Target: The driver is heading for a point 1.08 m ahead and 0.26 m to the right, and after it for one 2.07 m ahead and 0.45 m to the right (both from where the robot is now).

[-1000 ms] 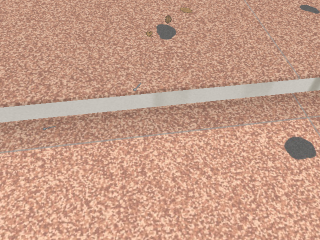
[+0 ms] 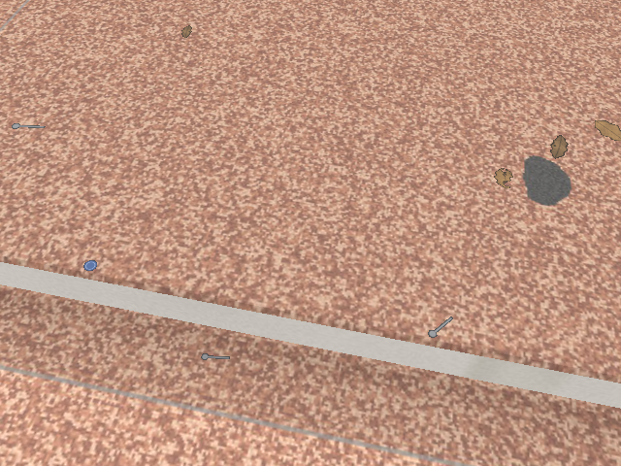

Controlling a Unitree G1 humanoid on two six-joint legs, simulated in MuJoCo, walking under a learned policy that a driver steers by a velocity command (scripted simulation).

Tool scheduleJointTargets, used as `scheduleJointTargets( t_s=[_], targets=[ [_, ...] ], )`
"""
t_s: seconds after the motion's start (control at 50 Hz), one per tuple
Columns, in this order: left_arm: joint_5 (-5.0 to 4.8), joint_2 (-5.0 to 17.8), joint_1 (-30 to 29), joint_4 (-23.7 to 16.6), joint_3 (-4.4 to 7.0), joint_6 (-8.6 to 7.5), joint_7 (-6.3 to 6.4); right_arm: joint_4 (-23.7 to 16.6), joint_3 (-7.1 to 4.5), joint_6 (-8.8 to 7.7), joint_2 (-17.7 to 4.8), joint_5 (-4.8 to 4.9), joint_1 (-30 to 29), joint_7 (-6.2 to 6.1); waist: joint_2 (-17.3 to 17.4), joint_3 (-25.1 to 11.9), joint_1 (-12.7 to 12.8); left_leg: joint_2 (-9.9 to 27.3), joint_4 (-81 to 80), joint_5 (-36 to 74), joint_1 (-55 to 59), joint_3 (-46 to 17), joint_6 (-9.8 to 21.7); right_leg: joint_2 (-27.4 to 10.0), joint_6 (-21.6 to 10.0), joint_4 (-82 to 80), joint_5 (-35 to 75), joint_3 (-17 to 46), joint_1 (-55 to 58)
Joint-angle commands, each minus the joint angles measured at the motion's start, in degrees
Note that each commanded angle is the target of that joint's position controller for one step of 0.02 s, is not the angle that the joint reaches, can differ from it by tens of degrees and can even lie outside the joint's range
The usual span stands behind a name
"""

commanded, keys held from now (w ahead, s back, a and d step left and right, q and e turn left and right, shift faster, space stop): w+e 0.62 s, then w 0.18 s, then w+q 0.20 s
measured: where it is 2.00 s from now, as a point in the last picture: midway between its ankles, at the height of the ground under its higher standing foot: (430, 230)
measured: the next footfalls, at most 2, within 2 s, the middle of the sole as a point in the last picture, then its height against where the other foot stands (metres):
right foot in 0.32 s outside the picture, level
left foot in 0.84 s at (348, 396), level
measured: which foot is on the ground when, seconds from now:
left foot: down 0.00-0.34, up 0.36-0.82, down 0.84-1.00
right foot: up 0.00-0.30, down 0.32-0.84, up 0.86-1.00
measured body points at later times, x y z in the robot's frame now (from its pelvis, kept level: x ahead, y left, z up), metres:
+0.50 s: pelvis +0.25 -0.08 +0.00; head +0.29 -0.10 +0.44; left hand +0.43 +0.17 -0.12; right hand +0.28 -0.36 -0.13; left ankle +0.24 +0.09 -0.66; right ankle +0.27 -0.13 -0.74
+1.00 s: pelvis +0.52 -0.12 +0.00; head +0.54 -0.11 +0.44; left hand +0.72 +0.06 -0.14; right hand +0.44 -0.38 -0.13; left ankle +0.57 -0.06 -0.74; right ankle +0.40 -0.19 -0.58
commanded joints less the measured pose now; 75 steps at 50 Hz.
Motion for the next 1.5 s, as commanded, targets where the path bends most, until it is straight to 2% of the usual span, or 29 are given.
scheduleJointTargets(
  t_s=[0.02,0.24,0.32,0.34,0.36,0.38,0.44,0.54,0.74,0.8,0.82,0.84,0.86,0.88,0.92,0.96,1.06,1.18,1.24,1.28,1.32,1.34,1.36,1.38,1.4,1.42,1.44,1.48,1.5],
  targets=[
    [0.00,2.8,2.3,-2.2,0.85,1.23,-1.26,-1.0,-1.96,-1.80,-7.1,0.51,2.1,-0.13,8.8,-3.6,0.4,15.6,-15.6,12.4,5.1,-9.2,7.1,-2.4,-0.1,-0.8,6.0,1.1,-4.2],
    [0.83,1.6,-15.0,-8.4,-0.19,0.72,-3.41,5.8,-2.92,-1.23,-9.2,0.63,8.3,-1.29,6.3,2.4,-2.9,16.4,-14.6,14.8,14.7,3.7,4.4,-0.9,-3.4,-26.6,12.5,-6.0,-5.8],
    [1.49,3.4,-2.4,-5.3,1.27,-0.11,-1.72,6.6,-3.20,0.27,-11.4,0.88,7.6,-1.51,4.9,-6.2,3.3,14.3,11.8,43.8,16.1,9.0,2.2,7.5,-8.5,-32.9,5.7,-10.1,11.5],
    [2.09,7.6,8.7,-2.2,2.99,-0.43,-0.72,5.2,-2.68,0.35,-10.4,0.66,7.5,-1.57,-0.2,-13.1,7.7,12.6,28.7,31.6,5.7,9.3,0.1,2.6,-11.4,-35.9,2.0,-1.0,26.6],
    [1.02,16.2,9.3,-2.6,5.18,-0.11,0.14,0.8,-1.17,-0.17,-3.7,0.96,9.3,-0.44,-16.5,-17.4,4.6,1.5,48.8,-15.1,-19.8,8.2,-3.8,-14.7,-19.9,-41.5,-0.9,30.0,43.2],
    [-0.76,15.4,9.4,-3.3,5.02,0.22,0.17,0.4,-2.00,-0.46,-8.2,0.28,3.1,-0.48,-7.0,-18.6,6.7,-0.4,53.8,-20.0,-26.9,-5.3,-3.7,-16.3,-20.4,-48.0,2.1,40.8,44.4],
    [-1.06,8.4,1.5,-3.1,3.26,-0.01,1.14,0.8,-1.48,-1.26,-7.1,0.69,0.6,-0.43,1.7,-4.2,1.2,6.1,43.3,-7.9,-22.9,-7.3,-2.6,-9.9,-15.4,-48.1,24.2,20.1,27.2],
    [-1.56,8.1,1.1,-2.5,2.83,-1.78,0.89,0.9,-0.92,1.87,-5.3,-0.69,0.8,0.03,0.4,-4.8,-1.5,5.4,34.7,-5.2,-17.0,-5.8,-5.6,-4.7,-14.8,-50.5,31.9,13.2,19.6],
    [0.06,6.6,7.6,-0.1,2.24,-1.88,2.14,-3.4,0.12,0.71,-4.7,0.04,-13.0,-0.12,-2.2,-2.9,3.5,2.8,16.8,3.7,-19.1,-4.5,-3.4,-6.8,-11.8,-46.7,36.1,15.9,27.8],
    [-0.32,7.4,4.5,-0.2,2.13,-2.13,2.70,-0.8,-0.52,-0.17,-5.6,-0.14,-3.9,-0.87,-1.8,-5.3,-1.8,-1.6,9.4,-0.7,-4.3,-2.9,-0.1,-4.9,-8.9,-36.4,56.7,13.4,26.3],
    [-1.00,7.9,2.8,0.0,2.26,-2.17,2.46,2.0,-1.07,-0.59,-5.8,-0.21,5.0,-1.22,-0.2,-8.3,-6.8,-2.8,2.7,4.6,5.2,-1.0,1.1,-2.2,-7.7,-26.3,60.5,10.4,24.6],
    [-1.29,6.1,1.5,-1.1,1.72,-2.81,2.16,4.3,-2.31,-1.09,-9.3,-0.47,13.7,-1.95,2.3,-12.1,-10.3,4.3,-0.8,4.0,17.6,-9.4,3.0,1.6,-5.6,-12.7,46.6,8.8,15.3],
    [-1.16,-1.2,2.8,-2.7,0.04,-3.39,1.89,5.2,-3.00,-0.81,-14.2,-0.67,15.9,-2.26,14.1,-12.1,-7.5,18.9,-5.8,13.4,23.6,-31.1,6.3,10.7,-3.0,6.0,-0.2,3.5,1.8],
    [-0.57,0.7,12.8,-1.3,0.45,-2.83,1.81,6.6,-4.12,0.26,-16.3,1.05,13.6,-1.24,15.8,-13.6,-1.5,22.8,-11.3,4.3,22.7,-50.7,12.6,12.4,-2.9,15.0,-6.9,7.3,-6.3],
    [2.14,3.4,4.5,-1.9,0.66,-2.23,1.42,4.4,-2.14,1.05,-5.8,1.66,3.4,-0.14,4.2,-2.2,-0.9,16.7,-11.4,-14.9,12.9,-37.3,13.2,4.7,-2.5,22.3,-0.7,2.0,-14.1],
    [2.36,0.4,-0.6,-5.2,-0.30,-2.01,0.35,6.9,-0.96,0.69,-2.7,0.90,5.9,-0.56,5.0,-0.2,-0.4,11.3,-11.6,-8.5,8.7,-29.7,12.0,2.3,-2.0,27.0,0.6,0.0,-18.4],
    [2.10,-6.5,-12.0,-13.2,-3.65,-0.32,0.68,12.5,-0.75,-0.95,-3.7,1.20,15.0,-0.94,6.8,-1.6,-1.5,9.4,-10.2,-1.3,6.1,-27.8,14.4,1.7,-0.6,45.3,-3.5,-5.0,-38.1],
    [2.05,-7.6,-26.5,-25.1,-6.15,-0.02,1.84,15.0,0.10,-0.64,-2.4,1.41,19.1,-2.71,6.4,-0.5,-2.7,7.1,-14.8,1.5,5.5,-29.0,13.0,-1.5,0.2,34.2,-5.9,-5.2,-46.7],
    [0.25,-8.8,-24.2,-25.6,-6.70,0.57,1.16,12.0,-0.62,0.57,-2.7,1.93,16.3,-3.65,6.0,-5.8,-2.2,7.3,-22.7,26.9,2.5,-22.3,12.3,0.8,-1.3,7.9,-3.5,-9.0,-17.6],
    [-0.60,-6.3,-12.4,-21.3,-4.91,0.62,1.57,10.5,-1.57,0.70,-6.1,1.73,15.2,-2.79,8.9,-13.2,3.0,6.9,-9.9,66.7,6.0,-17.1,9.5,7.2,-3.5,3.6,-7.1,-11.4,-0.5],
    [-0.91,-1.4,3.3,-17.6,-2.13,-0.92,2.00,8.8,-3.43,-0.41,-9.9,2.44,11.3,-1.58,9.1,-21.4,11.4,8.1,14.3,74.8,10.7,-17.2,6.8,5.7,-6.4,-8.7,-6.9,-3.0,11.6],
    [1.20,3.6,8.8,-16.2,-0.15,-2.10,2.28,5.8,-3.23,-1.52,-5.6,3.86,10.4,-0.66,-1.0,-26.9,11.9,2.4,33.2,53.6,-0.5,-15.8,4.9,-6.4,-10.0,-20.7,-23.5,18.5,22.3],
    [0.45,8.7,7.1,-14.8,1.38,-1.01,2.28,0.4,-2.98,-1.54,0.1,2.09,8.6,0.91,-17.6,-26.1,8.1,-7.6,52.0,-4.2,-18.9,-13.3,1.7,-18.9,-11.7,-46.1,-30.5,53.0,25.8],
    [1.75,2.1,9.9,-14.0,-2.80,-2.21,-0.22,6.5,-3.32,-2.16,-1.7,-1.66,8.7,5.68,-17.2,-3.8,9.7,-10.4,80.2,7.1,-41.7,-30.9,4.2,-14.6,-18.0,-46.5,-40.3,61.4,12.7],
    [1.61,0.3,3.4,-10.6,-2.68,-2.77,-2.50,7.8,-3.24,-2.36,-1.4,-0.90,10.9,5.82,-9.9,0.3,2.8,-8.4,87.1,11.4,-44.2,-27.7,5.8,-15.0,-17.5,-43.8,-32.4,47.6,5.5],
    [1.68,-4.4,-1.9,-7.7,-3.14,-3.41,-3.62,7.4,-1.74,-2.20,1.4,-1.38,11.4,5.13,2.8,-3.6,-0.8,-6.8,89.7,10.9,-43.6,-23.7,7.2,-15.5,-18.4,-41.3,-20.1,36.9,4.4],
    [0.91,-9.2,-4.2,-4.7,-3.86,-4.30,-3.01,6.1,0.04,-2.22,3.9,-2.35,10.1,4.65,7.3,-6.1,-2.5,-3.9,88.6,11.3,-44.8,-21.4,8.5,-15.0,-17.2,-40.1,-12.5,28.7,4.8],
    [1.48,-14.2,-8.3,-1.1,-5.46,-5.73,-0.76,5.3,1.42,-0.46,3.9,-2.31,9.4,4.52,4.1,-7.7,-6.3,2.1,80.7,15.2,-45.0,-19.6,7.6,-11.4,-11.4,-43.2,-2.8,17.3,4.1],
    [1.70,-12.1,-9.2,-0.8,-4.65,-6.17,-0.14,4.6,1.12,-0.19,2.2,-0.92,7.5,5.09,3.1,-6.8,-6.0,3.5,75.4,12.3,-43.6,-17.6,5.6,-10.9,-9.9,-45.3,0.7,10.9,3.1]
  ],
)
Keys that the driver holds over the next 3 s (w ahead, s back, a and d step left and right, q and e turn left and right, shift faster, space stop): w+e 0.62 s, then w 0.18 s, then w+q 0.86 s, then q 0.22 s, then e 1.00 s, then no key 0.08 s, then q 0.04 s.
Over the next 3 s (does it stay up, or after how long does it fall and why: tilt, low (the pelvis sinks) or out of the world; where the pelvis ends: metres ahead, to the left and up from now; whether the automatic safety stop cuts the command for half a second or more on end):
stays up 1.04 -0.29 0.11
